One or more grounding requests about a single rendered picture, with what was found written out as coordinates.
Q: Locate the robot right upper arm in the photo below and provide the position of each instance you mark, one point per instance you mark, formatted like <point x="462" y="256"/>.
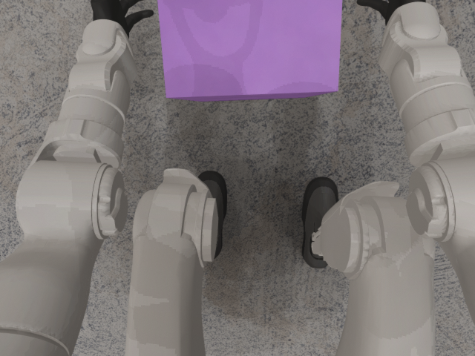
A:
<point x="441" y="205"/>

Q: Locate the robot left upper arm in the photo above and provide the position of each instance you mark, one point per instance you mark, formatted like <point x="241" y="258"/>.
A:
<point x="66" y="210"/>

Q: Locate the right robot forearm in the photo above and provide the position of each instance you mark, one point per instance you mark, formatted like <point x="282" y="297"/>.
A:
<point x="433" y="96"/>

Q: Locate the robot left hand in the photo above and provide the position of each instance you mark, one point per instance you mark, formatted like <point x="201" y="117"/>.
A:
<point x="115" y="10"/>

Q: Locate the right robot foot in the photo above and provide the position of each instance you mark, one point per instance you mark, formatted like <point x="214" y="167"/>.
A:
<point x="320" y="196"/>

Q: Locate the left robot forearm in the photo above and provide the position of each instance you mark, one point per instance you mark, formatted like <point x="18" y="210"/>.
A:
<point x="96" y="102"/>

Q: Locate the left robot shin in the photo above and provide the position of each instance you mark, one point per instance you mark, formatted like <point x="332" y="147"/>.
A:
<point x="171" y="175"/>

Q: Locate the robot right hand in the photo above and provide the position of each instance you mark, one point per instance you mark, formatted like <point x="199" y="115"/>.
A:
<point x="385" y="9"/>

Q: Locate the carton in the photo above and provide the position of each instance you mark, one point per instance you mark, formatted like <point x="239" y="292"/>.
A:
<point x="226" y="50"/>

